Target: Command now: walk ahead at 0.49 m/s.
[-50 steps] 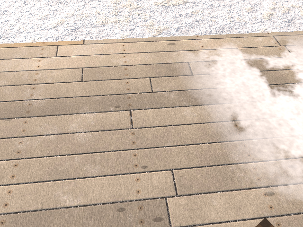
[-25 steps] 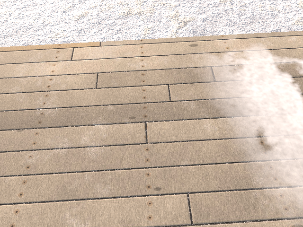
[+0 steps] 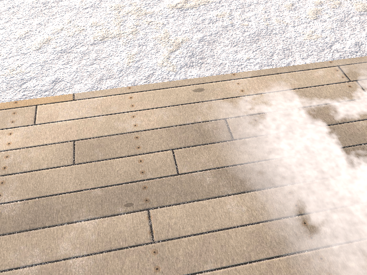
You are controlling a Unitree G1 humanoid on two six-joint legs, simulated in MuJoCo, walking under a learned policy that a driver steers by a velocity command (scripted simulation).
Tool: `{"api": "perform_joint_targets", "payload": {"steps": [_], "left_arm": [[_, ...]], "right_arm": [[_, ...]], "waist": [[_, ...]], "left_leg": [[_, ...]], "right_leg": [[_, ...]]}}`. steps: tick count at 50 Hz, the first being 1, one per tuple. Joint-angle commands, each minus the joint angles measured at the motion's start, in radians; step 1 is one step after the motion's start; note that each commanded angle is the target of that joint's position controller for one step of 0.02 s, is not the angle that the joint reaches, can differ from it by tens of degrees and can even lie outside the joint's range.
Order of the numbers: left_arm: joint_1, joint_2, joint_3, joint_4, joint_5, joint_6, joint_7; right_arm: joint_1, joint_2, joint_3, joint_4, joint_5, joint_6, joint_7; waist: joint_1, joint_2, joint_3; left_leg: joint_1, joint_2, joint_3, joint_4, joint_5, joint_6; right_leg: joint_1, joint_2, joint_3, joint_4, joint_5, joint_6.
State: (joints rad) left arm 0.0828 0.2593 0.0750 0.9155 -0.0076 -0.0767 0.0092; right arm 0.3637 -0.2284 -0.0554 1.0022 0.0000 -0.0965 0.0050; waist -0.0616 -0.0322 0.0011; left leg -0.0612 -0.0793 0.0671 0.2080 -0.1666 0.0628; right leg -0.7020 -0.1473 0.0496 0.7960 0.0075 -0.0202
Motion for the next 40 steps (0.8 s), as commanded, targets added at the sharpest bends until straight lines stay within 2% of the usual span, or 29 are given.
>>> {"api": "perform_joint_targets", "payload": {"steps": [1, 3, 4, 7, 8, 9, 10, 11, 12, 13, 14, 15, 16, 17, 18, 19, 21, 22, 23, 24, 26, 29, 31, 32, 35, 37, 38, 39, 40], "left_arm": [[-0.091, 0.032, -0.003, -0.063, -0.004, -0.012, -0.012], [-0.142, 0.031, -0.008, -0.080, -0.007, -0.014, -0.023], [-0.167, 0.027, -0.012, -0.094, -0.011, -0.016, -0.028], [-0.207, 0.051, -0.011, -0.121, -0.014, -0.025, -0.047], [-0.179, 0.060, -0.008, -0.123, -0.017, -0.028, -0.049], [-0.121, 0.089, 0.004, -0.110, -0.018, -0.031, -0.050], [0.001, 0.124, 0.024, -0.075, -0.015, -0.033, -0.047], [0.197, 0.182, 0.051, -0.017, -0.009, -0.033, -0.040], [0.355, 0.280, 0.075, 0.014, 0.013, -0.026, -0.032], [0.376, 0.245, 0.059, 0.022, 0.003, -0.022, -0.035], [0.299, 0.173, 0.036, 0.012, -0.006, -0.024, -0.036], [0.212, 0.130, 0.024, -0.013, -0.004, -0.026, -0.033], [0.141, 0.106, 0.015, -0.025, 0.004, -0.029, -0.034], [0.099, 0.078, 0.007, -0.026, 0.015, -0.036, -0.036], [0.085, 0.068, 0.005, -0.019, 0.022, -0.040, -0.039], [0.090, 0.065, 0.005, -0.009, 0.023, -0.045, -0.039], [0.121, 0.066, 0.006, 0.014, 0.023, -0.049, -0.029], [0.133, 0.108, 0.015, 0.019, 0.028, -0.052, -0.023], [0.144, 0.107, 0.016, 0.023, 0.026, -0.053, -0.016], [0.153, 0.098, 0.013, 0.026, 0.026, -0.052, -0.011], [0.151, 0.106, 0.012, 0.023, 0.025, -0.050, -0.002], [0.193, 0.121, 0.012, 0.033, 0.019, -0.044, 0.009], [0.250, 0.114, 0.011, 0.050, 0.014, -0.033, 0.013], [0.266, 0.129, 0.014, 0.055, 0.012, -0.025, 0.014], [0.271, 0.147, 0.022, 0.051, 0.004, 0.002, 0.019], [0.246, 0.181, 0.030, 0.034, 0.000, 0.016, 0.028], [0.234, 0.194, 0.034, 0.025, 0.001, 0.024, 0.033], [0.211, 0.203, 0.034, 0.015, -0.002, 0.030, 0.036], [0.195, 0.201, 0.030, -0.004, -0.001, 0.023, 0.036]], "right_arm": [[-0.002, -0.156, -0.027, -0.048, 0.010, -0.012, -0.012], [0.041, -0.153, -0.027, -0.032, 0.015, -0.005, -0.013], [0.053, -0.169, -0.032, -0.023, 0.014, 0.000, -0.013], [0.078, -0.162, -0.036, -0.008, 0.018, 0.016, -0.018], [0.066, -0.185, -0.043, -0.007, 0.019, 0.020, -0.018], [0.038, -0.193, -0.046, -0.014, 0.020, 0.024, -0.019], [0.015, -0.185, -0.042, -0.020, 0.019, 0.029, -0.019], [0.008, -0.156, -0.029, -0.037, 0.011, 0.032, -0.020], [0.100, -0.067, -0.002, -0.058, 0.004, 0.019, -0.013], [0.109, -0.041, 0.011, -0.052, 0.015, -0.009, -0.007], [0.030, -0.135, -0.014, -0.068, 0.042, -0.026, -0.003], [-0.039, -0.153, -0.017, -0.085, 0.053, -0.033, -0.004], [-0.074, -0.146, -0.021, -0.089, 0.044, -0.030, -0.012], [-0.074, -0.137, -0.030, -0.087, 0.033, -0.013, -0.020], [-0.049, -0.114, -0.030, -0.080, 0.034, 0.005, -0.021], [-0.030, -0.089, -0.028, -0.074, 0.036, 0.020, -0.021], [-0.051, -0.086, -0.035, -0.078, 0.035, 0.038, -0.025], [-0.070, -0.077, -0.034, -0.092, 0.034, 0.041, -0.025], [-0.103, -0.087, -0.036, -0.104, 0.028, 0.040, -0.023], [-0.122, -0.091, -0.040, -0.110, 0.026, 0.037, -0.018], [-0.170, -0.085, -0.039, -0.126, 0.023, 0.031, -0.009], [-0.274, -0.057, -0.024, -0.166, 0.018, 0.029, 0.010], [-0.336, -0.051, -0.018, -0.198, 0.020, 0.030, 0.022], [-0.362, -0.041, -0.013, -0.218, 0.020, 0.030, 0.029], [-0.407, -0.050, -0.013, -0.270, 0.023, 0.030, 0.052], [-0.366, -0.081, -0.027, -0.288, 0.025, 0.033, 0.063], [-0.289, -0.112, -0.043, -0.279, 0.028, 0.035, 0.064], [-0.148, -0.162, -0.070, -0.251, 0.032, 0.036, 0.059], [0.019, -0.239, -0.105, -0.216, 0.028, 0.043, 0.039]], "waist": [[0.010, 0.069, 0.073], [-0.009, 0.062, 0.084], [-0.015, 0.080, 0.091], [-0.012, 0.080, 0.096], [0.011, 0.115, 0.083], [0.050, 0.128, 0.046], [0.118, 0.125, -0.029], [0.193, 0.096, -0.160], [0.182, -0.107, -0.323], [0.177, -0.235, -0.409], [0.174, -0.164, -0.280], [0.154, -0.098, -0.172], [0.121, -0.021, -0.103], [0.086, -0.024, -0.061], [0.063, -0.048, -0.043], [0.052, -0.051, -0.030], [0.048, -0.038, 0.000], [0.045, -0.056, 0.013], [0.056, -0.030, 0.031], [0.059, -0.018, 0.039], [0.067, -0.014, 0.044], [0.105, -0.006, 0.075], [0.132, 0.012, 0.099], [0.139, 0.002, 0.105], [0.130, 0.002, 0.105], [0.085, -0.044, 0.046], [0.037, -0.070, -0.007], [-0.043, -0.072, -0.084], [-0.126, -0.011, -0.174]], "left_leg": [[-0.069, 0.268, -0.141, -0.120, 0.127, 0.137], [-0.002, 0.278, -0.126, -0.098, 0.136, 0.133], [0.023, 0.301, -0.133, -0.082, 0.130, 0.135], [0.135, 0.332, -0.131, -0.019, 0.212, 0.121], [0.136, 0.355, -0.148, 0.011, 0.259, 0.112], [0.140, 0.348, -0.135, 0.070, 0.414, 0.098], [0.125, 0.309, -0.095, 0.216, 0.589, 0.075], [-0.010, 0.251, -0.049, 0.451, 0.553, 0.041], [-0.409, 0.117, 0.002, 0.850, 0.182, -0.033], [-0.597, 0.019, -0.125, 1.055, -0.400, -0.044], [-0.705, 0.087, -0.186, 1.149, -0.374, -0.021], [-0.718, 0.141, -0.163, 1.133, -0.286, -0.003], [-0.673, 0.186, -0.146, 1.064, -0.199, -0.003], [-0.616, 0.220, -0.151, 1.008, -0.145, -0.003], [-0.553, 0.234, -0.163, 0.983, -0.117, -0.004], [-0.532, 0.237, -0.167, 0.961, -0.102, -0.006], [-0.582, 0.223, -0.172, 0.925, -0.020, -0.003], [-0.613, 0.226, -0.197, 0.877, 0.029, -0.012], [-0.646, 0.222, -0.212, 0.826, 0.078, -0.021], [-0.665, 0.208, -0.214, 0.771, 0.131, -0.024], [-0.658, 0.195, -0.188, 0.662, 0.233, -0.027], [-0.639, 0.185, -0.113, 0.526, 0.309, -0.023], [-0.684, 0.174, -0.091, 0.471, 0.289, -0.011], [-0.705, 0.175, -0.078, 0.449, 0.264, -0.006], [-0.700, 0.143, -0.012, 0.408, 0.135, 0.018], [-0.572, 0.082, 0.052, 0.413, 0.036, 0.053], [-0.460, 0.041, 0.077, 0.421, -0.010, 0.076], [-0.261, 0.006, 0.074, 0.368, 0.022, 0.110], [0.048, 0.067, -0.072, 0.309, 0.049, 0.164]], "right_leg": [[0.033, 0.029, -0.036, -0.138, 0.120, 0.009], [0.024, 0.044, -0.044, -0.202, 0.107, 0.006], [0.024, 0.047, -0.042, -0.223, 0.090, 0.003], [0.015, 0.069, -0.056, -0.275, -0.023, -0.027], [0.076, 0.073, -0.053, -0.290, -0.055, -0.042], [0.170, 0.098, -0.073, -0.299, -0.085, -0.058], [0.339, 0.137, -0.108, -0.318, -0.081, -0.084], [0.632, 0.098, -0.062, -0.283, -0.060, -0.127], [1.046, -0.165, 0.349, -0.306, -0.182, -0.264], [1.134, -0.263, 0.697, -0.482, -0.304, -0.332], [1.044, -0.224, 0.589, -0.497, -0.360, -0.277], [0.896, -0.197, 0.428, -0.510, -0.308, -0.234], [0.749, -0.163, 0.322, -0.543, -0.223, -0.211], [0.635, -0.132, 0.251, -0.588, -0.204, -0.194], [0.561, -0.118, 0.204, -0.622, -0.188, -0.189], [0.526, -0.106, 0.155, -0.647, -0.161, -0.187], [0.529, -0.064, 0.045, -0.665, -0.073, -0.160], [0.523, -0.099, 0.040, -0.683, -0.049, -0.179], [0.538, -0.099, 0.016, -0.691, -0.014, -0.178], [0.562, -0.086, -0.027, -0.687, 0.025, -0.167], [0.575, -0.072, -0.085, -0.696, 0.041, -0.147], [0.609, -0.074, -0.156, -0.711, 0.056, -0.127], [0.705, -0.085, -0.188, -0.687, 0.119, -0.116], [0.752, -0.108, -0.191, -0.667, 0.141, -0.119], [0.849, -0.139, -0.230, -0.572, 0.355, -0.111], [0.867, -0.145, -0.256, -0.444, 0.703, -0.094], [0.859, -0.139, -0.267, -0.320, 0.849, -0.085], [0.798, -0.116, -0.280, -0.134, 0.858, -0.062], [0.580, -0.075, -0.280, 0.142, 0.611, -0.021]]}}
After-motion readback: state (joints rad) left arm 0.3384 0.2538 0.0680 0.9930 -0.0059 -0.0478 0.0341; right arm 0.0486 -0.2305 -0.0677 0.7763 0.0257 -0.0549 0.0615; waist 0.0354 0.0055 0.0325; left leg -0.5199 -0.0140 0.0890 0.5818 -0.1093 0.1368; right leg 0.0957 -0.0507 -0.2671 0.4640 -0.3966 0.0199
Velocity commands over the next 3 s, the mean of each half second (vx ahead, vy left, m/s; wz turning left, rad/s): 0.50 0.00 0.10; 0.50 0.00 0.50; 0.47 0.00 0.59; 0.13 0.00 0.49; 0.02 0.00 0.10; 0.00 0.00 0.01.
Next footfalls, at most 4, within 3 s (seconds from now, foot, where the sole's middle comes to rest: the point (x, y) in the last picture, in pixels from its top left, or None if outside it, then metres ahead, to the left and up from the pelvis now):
0.22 right None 0.31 -0.16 -0.78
0.80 left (158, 252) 0.61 0.09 -0.78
1.26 right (183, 180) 0.92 -0.03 -0.78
1.74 left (113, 185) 0.92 0.28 -0.78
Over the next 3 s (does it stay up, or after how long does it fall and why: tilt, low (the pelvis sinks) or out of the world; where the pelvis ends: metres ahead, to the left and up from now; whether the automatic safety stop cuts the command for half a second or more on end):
stays up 0.99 0.15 -0.01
